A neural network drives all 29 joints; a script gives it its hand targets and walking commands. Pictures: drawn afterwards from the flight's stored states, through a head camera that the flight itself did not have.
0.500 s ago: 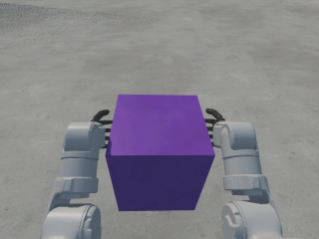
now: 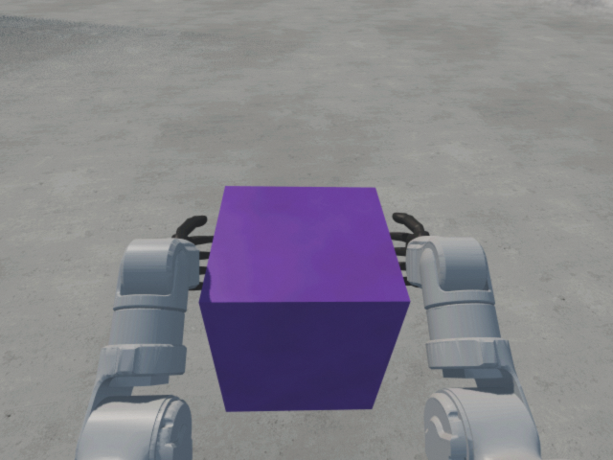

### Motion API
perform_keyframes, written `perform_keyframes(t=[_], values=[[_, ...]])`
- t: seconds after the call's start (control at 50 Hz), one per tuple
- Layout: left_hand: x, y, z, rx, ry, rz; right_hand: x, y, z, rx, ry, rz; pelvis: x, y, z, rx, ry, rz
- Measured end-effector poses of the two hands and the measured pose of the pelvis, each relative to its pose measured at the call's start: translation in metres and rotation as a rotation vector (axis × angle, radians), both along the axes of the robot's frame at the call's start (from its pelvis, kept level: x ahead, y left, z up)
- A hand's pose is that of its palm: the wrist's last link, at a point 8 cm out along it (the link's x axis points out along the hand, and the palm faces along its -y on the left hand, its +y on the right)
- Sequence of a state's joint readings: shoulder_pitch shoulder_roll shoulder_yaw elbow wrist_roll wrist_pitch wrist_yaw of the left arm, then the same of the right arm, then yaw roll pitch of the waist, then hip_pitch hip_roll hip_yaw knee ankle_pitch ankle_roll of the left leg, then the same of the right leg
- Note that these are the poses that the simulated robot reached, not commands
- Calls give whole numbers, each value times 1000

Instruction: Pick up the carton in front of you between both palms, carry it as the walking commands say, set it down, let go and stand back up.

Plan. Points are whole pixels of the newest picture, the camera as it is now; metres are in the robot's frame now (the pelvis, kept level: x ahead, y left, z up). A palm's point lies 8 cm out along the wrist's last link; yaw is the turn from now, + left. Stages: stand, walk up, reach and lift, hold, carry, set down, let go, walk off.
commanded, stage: carry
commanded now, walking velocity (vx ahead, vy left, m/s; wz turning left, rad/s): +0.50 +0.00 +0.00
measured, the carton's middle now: (300, 300) +0.34 +0.00 +0.05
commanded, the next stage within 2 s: none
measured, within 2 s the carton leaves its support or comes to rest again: neither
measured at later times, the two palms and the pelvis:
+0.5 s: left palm (189, 191) +0.52 +0.18 +0.10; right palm (368, 185) +0.53 -0.12 +0.11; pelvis +0.17 +0.03 -0.01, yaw -2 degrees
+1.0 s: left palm (224, 125) +0.77 +0.16 +0.10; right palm (360, 126) +0.77 -0.14 +0.10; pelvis +0.46 +0.01 +0.00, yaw +0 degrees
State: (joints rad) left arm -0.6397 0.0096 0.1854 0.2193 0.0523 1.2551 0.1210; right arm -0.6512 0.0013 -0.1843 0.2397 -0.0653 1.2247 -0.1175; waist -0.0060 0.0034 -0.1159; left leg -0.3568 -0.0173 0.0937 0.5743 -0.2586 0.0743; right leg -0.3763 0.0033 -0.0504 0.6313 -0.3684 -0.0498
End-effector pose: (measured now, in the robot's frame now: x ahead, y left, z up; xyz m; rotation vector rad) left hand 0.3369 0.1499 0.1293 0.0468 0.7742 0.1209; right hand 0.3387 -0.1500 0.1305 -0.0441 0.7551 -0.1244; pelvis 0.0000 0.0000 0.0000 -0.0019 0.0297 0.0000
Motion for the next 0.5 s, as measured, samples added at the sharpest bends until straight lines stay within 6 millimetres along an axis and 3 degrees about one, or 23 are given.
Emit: perform_keyframes(t=[0.14, 0.28, 0.4, 0.5], values=[[30, -17, -1, 11, 3, -9, 25, -17, -6, 4, 3, -3, 27, -11, -4, -14, 13, -1], [66, -13, -10, 19, 27, 2, 76, -12, -6, 13, 27, 7, 64, -10, 4, 12, 35, -17], [123, 10, -10, 1, 3, 28, 135, 10, -5, 22, 4, 7, 114, 7, 4, 10, 51, -20], [186, 32, -25, -28, -21, 13, 188, 32, -17, 2, -21, -19, 169, 31, -14, 16, 45, -27]])
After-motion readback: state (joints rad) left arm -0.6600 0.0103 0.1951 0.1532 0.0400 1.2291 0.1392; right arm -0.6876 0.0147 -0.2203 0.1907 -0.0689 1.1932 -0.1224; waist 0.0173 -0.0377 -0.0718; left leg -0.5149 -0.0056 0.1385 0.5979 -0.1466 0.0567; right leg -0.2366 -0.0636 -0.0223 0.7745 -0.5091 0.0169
